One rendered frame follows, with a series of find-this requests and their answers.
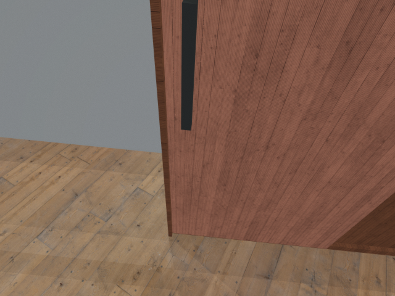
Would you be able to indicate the handle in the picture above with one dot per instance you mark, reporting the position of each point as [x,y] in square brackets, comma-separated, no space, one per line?
[188,52]

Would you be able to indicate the wardrobe door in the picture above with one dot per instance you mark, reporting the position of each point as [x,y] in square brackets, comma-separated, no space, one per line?
[293,129]
[376,229]

